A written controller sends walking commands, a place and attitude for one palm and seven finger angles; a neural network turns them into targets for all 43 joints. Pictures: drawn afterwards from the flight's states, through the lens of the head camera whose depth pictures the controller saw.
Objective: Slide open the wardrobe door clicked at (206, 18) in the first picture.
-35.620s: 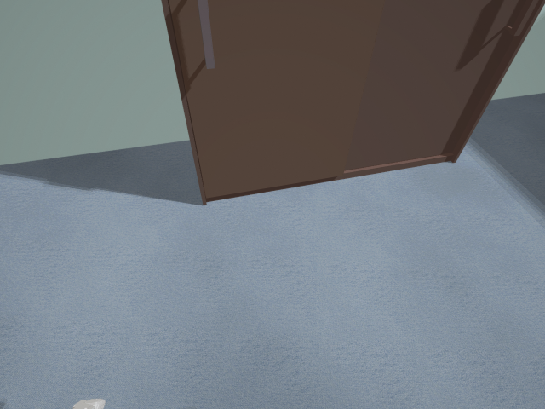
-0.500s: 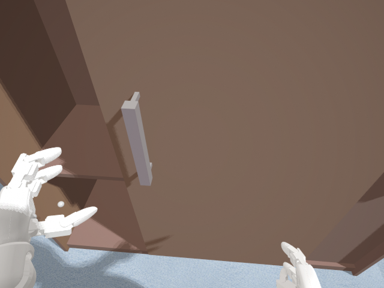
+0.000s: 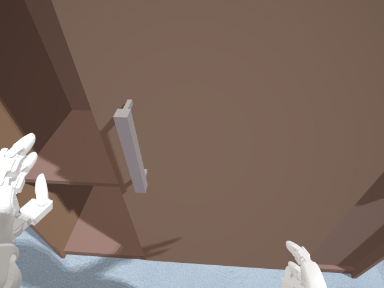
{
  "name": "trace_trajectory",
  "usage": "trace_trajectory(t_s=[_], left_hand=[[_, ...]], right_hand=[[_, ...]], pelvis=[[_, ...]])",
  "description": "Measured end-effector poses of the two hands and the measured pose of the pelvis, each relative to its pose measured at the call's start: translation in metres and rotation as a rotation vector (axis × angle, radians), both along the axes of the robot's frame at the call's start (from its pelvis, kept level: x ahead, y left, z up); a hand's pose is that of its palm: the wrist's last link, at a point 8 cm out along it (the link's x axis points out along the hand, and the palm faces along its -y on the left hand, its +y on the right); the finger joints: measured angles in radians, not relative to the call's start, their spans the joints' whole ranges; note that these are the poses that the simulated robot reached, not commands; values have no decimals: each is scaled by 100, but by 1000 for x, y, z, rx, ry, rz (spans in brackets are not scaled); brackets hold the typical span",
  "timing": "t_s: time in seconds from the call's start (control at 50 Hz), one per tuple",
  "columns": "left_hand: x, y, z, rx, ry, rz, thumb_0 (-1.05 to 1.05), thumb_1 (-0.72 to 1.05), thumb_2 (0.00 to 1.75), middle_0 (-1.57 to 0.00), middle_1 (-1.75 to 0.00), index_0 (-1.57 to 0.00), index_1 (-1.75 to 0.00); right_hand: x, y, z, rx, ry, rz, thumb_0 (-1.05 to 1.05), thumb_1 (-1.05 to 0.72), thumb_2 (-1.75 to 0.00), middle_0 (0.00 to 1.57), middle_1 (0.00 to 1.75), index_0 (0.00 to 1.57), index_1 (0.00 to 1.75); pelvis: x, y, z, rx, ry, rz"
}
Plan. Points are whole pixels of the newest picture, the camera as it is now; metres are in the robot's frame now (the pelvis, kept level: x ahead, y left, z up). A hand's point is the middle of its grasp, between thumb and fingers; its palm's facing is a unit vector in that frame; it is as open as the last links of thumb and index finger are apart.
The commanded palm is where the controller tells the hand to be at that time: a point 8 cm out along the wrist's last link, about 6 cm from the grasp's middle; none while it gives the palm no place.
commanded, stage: draw the hand back to the body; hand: left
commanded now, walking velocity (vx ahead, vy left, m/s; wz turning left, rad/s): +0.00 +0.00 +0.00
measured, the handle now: (135, 149) +0.39 +0.20 +0.08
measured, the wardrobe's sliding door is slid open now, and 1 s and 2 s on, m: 0.43 0.43 0.43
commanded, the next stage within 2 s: step back with the hand held close in 0.20 s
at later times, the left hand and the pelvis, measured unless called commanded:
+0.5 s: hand (41, 200) +0.18 +0.27 +0.17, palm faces +0.45 -0.80 -0.41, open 7.4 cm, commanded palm +0.12 +0.30 +0.17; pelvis -0.02 +0.00 +0.00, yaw +0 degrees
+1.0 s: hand out of the picture +0.09 +0.31 +0.15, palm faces +0.49 -0.75 -0.45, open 7.4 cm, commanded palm +0.04 +0.34 +0.17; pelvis -0.09 +0.03 -0.02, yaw +2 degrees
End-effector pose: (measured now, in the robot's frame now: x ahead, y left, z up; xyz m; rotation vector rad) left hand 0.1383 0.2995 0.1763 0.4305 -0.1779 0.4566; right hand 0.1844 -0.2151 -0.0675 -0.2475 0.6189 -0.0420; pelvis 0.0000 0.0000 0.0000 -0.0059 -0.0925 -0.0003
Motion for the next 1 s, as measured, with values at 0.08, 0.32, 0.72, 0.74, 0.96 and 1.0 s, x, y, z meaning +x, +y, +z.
trace_trajectory(t_s=[0.08,0.32,0.72,0.74,0.96,1.0], left_hand=[[-1,-2,-3,-9,12,3,1,86,89,-21,-32,-21,-32],[-5,-3,-3,-10,11,3,1,89,90,-21,-30,-21,-31],[-21,25,-8,105,45,-110,1,89,90,-22,-30,-21,-31],[-24,28,-7,113,35,-106,1,89,90,-22,-30,-21,-31],[-78,45,-6,168,-67,-22,1,89,90,-21,-30,-21,-31],[-89,44,-7,160,-76,-10,1,89,90,-21,-30,-21,-31]], right_hand=[[-1,-1,0,0,5,3,1,-90,-90,20,30,20,30],[-8,-3,-1,-6,13,-2,1,-90,-90,20,30,20,30],[-57,-1,5,-69,82,-127,1,-90,-90,20,30,20,30],[-61,1,5,-72,82,-125,1,-90,-90,20,30,20,30],[-95,23,-11,-57,63,-56,1,-90,-90,20,30,20,30],[-100,25,-13,-56,65,-41,1,-90,-90,20,30,20,30]], pelvis=[[-1,-2,0,-1,-1,1],[-5,-4,1,-4,-8,1],[-44,26,-4,-22,83,-16],[-48,28,-5,-23,83,-14],[-85,33,-19,-38,69,37],[-91,32,-20,-41,68,40]])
